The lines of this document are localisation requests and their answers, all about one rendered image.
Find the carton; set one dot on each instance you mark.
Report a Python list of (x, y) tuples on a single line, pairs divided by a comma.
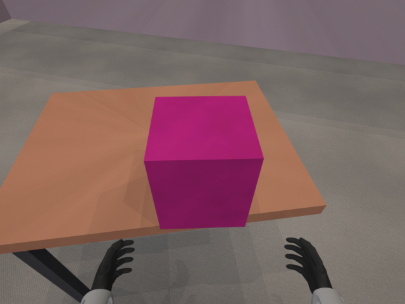
[(203, 161)]

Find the robot right forearm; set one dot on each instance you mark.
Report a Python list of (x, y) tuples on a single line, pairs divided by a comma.
[(326, 296)]

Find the table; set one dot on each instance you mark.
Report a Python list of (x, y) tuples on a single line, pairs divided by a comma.
[(80, 176)]

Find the robot left forearm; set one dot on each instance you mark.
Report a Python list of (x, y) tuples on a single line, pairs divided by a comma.
[(98, 296)]

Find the robot right hand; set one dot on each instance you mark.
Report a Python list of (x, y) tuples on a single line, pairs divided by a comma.
[(313, 269)]

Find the robot left hand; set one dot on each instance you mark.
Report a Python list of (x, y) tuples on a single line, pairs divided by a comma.
[(107, 273)]

